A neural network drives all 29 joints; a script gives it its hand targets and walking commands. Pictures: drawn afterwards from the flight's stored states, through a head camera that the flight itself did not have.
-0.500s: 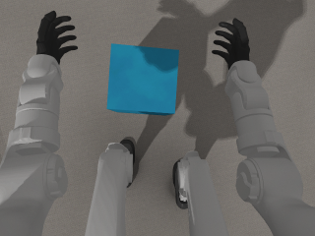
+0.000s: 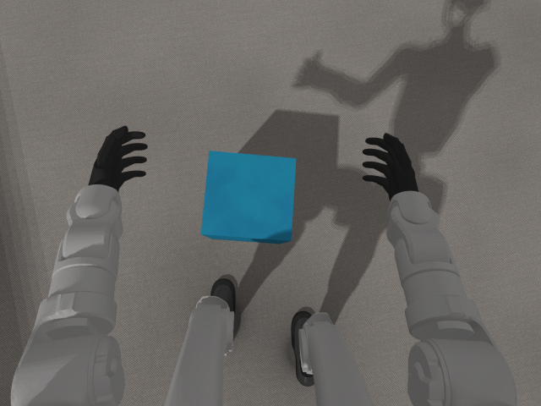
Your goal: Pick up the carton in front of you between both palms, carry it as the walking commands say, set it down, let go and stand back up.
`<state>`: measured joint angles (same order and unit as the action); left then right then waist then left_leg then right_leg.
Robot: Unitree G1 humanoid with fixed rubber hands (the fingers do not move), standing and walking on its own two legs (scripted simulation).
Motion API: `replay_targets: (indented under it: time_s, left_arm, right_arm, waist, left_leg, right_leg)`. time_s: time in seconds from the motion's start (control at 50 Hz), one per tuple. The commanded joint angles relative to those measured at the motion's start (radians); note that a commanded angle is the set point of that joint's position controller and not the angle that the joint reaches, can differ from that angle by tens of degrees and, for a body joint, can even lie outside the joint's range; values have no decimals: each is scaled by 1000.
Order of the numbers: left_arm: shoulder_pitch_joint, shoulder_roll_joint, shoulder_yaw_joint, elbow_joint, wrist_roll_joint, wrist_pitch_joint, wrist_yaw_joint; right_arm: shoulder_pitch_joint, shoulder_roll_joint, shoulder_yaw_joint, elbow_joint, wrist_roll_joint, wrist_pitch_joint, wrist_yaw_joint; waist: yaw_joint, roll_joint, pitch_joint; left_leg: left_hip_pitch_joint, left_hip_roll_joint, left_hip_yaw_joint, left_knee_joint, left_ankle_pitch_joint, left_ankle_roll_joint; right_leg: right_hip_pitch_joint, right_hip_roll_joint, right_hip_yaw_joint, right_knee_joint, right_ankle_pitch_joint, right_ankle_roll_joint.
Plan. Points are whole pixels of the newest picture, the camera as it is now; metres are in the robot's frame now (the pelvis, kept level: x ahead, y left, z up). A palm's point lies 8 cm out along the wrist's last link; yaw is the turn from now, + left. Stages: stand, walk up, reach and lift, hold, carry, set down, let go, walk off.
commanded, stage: let go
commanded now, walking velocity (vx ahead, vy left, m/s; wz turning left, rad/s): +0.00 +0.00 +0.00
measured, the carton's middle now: (249, 203) +0.45 +0.05 -0.54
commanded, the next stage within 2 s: stand in 1.02 s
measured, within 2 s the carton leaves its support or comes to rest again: neither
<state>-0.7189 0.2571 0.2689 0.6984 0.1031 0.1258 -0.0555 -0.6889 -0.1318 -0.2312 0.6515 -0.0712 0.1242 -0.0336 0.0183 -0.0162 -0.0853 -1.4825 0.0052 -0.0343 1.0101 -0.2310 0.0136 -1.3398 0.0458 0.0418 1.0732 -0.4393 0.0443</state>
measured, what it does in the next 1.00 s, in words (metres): rises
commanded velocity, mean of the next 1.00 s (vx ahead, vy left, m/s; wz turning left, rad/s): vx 0.00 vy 0.00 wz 0.00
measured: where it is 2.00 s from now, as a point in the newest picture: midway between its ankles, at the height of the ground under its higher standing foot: (263, 344)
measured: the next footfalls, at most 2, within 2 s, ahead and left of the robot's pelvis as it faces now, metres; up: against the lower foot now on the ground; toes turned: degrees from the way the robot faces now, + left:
none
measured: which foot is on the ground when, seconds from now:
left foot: down 0.00-1.00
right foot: down 0.00-1.00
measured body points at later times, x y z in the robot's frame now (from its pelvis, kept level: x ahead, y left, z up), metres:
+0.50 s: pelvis +0.06 -0.01 +0.10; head +0.16 +0.00 +0.53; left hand +0.26 +0.23 +0.00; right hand +0.28 -0.23 +0.01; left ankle +0.10 +0.11 -0.63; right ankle +0.01 -0.14 -0.63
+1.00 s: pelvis +0.07 -0.02 +0.11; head +0.10 -0.01 +0.56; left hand +0.24 +0.22 +0.03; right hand +0.26 -0.24 +0.03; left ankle +0.10 +0.11 -0.63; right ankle +0.01 -0.14 -0.63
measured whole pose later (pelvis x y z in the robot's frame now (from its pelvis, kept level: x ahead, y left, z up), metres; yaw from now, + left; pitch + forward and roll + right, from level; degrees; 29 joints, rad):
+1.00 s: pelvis +0.07 -0.02 +0.11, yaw +1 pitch -4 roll +1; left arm 0.23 0.22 0.05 0.40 0.02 0.13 -0.07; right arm 0.20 -0.19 -0.05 0.44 -0.03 0.11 0.08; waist 0.00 -0.04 0.12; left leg -0.15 -0.02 0.01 0.40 -0.18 -0.01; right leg -0.02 -0.01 0.08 0.44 -0.35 0.00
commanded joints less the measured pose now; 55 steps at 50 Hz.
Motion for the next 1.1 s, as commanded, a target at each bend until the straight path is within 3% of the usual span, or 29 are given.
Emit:
replay_targets:
  time_s: [0.0, 0.06, 0.24, 0.48, 0.6, 0.72, 1.0, 1.02, 1.04, 1.08]
  left_arm:
    - [9, 97, -14, -190, -7, -24, 3]
    - [108, 75, -37, -236, -30, -43, 0]
    - [507, 30, -105, -230, -69, -110, 8]
    - [885, 38, -176, -351, -103, -155, 12]
    - [924, 54, -194, -383, -108, -108, -4]
    - [913, 71, -187, -385, -97, -40, -16]
    - [935, 50, -194, -394, -87, -9, -8]
    - [925, 184, -167, -248, -80, -40, 49]
    - [959, 201, -166, -249, -75, -54, 66]
    - [951, 166, -183, -236, -68, -72, 69]
  right_arm:
    - [19, -106, 10, -172, -3, -27, 13]
    - [110, -105, 29, -200, 16, -50, 30]
    - [480, -113, 72, -151, 36, -122, 67]
    - [829, -153, 139, -268, 68, -164, 88]
    - [856, -152, 174, -297, 72, -125, 98]
    - [840, -157, 174, -303, 63, -64, 105]
    - [858, -160, 150, -308, 40, -29, 109]
    - [840, -297, 141, -129, 44, -61, 49]
    - [851, -301, 134, -129, 41, -77, 32]
    - [834, -282, 148, -91, 32, -96, 26]
  waist:
    - [10, 74, -880]
    - [7, 73, -772]
    - [-7, 53, -512]
    - [-15, 18, -181]
    - [-20, -40, 40]
    - [-18, -51, 159]
    - [-17, 9, 83]
    - [-5, -34, 22]
    - [-8, -54, 6]
    - [-17, -29, 34]
  left_leg:
    - [1129, -35, 16, -56, 401, -11]
    - [1170, -29, 3, -107, 414, -7]
    - [1303, -20, -18, -261, 459, -7]
    - [1505, -42, 11, -529, 370, -23]
    - [1621, -68, 37, -582, 226, -31]
    - [1708, -76, 52, -569, 186, -32]
    - [1709, -50, 24, -574, 391, -22]
    - [1461, 50, 11, -528, 337, -28]
    - [1421, 45, 15, -515, 269, -25]
    - [1359, 38, 15, -531, 130, -23]
  right_leg:
    - [138, 50, -101, -210, 217, 3]
    - [190, 41, -87, -262, 227, -1]
    - [424, 20, -59, -411, 276, -8]
    - [873, -6, -27, -663, 356, -22]
    - [868, -52, -6, -792, 234, -52]
    - [825, -69, -4, -832, 146, -65]
    - [984, -15, -17, -749, 361, -34]
    - [1068, -73, -5, -686, 318, -11]
    - [1111, -74, 5, -672, 318, -14]
    - [1087, -82, 35, -679, 235, -23]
